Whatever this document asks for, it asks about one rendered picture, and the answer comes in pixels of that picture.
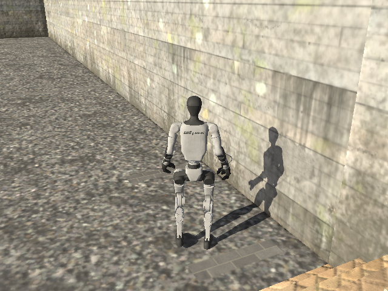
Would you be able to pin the left robot hand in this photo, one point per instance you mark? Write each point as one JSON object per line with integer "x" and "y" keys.
{"x": 169, "y": 165}

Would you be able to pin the robot left upper arm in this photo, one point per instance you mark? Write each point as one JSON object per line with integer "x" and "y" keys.
{"x": 175, "y": 128}

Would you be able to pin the robot left forearm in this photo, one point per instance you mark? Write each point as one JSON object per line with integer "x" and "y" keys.
{"x": 167, "y": 158}

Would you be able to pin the robot head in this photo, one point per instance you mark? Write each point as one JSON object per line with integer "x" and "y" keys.
{"x": 194, "y": 104}

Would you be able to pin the robot right forearm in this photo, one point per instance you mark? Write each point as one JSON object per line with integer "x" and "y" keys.
{"x": 223, "y": 160}

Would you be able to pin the robot right upper arm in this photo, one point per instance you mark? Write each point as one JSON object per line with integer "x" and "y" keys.
{"x": 213, "y": 128}

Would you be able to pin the right robot hand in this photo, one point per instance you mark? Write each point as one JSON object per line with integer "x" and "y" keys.
{"x": 223, "y": 171}

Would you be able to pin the right robot foot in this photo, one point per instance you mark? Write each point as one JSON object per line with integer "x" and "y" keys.
{"x": 207, "y": 243}

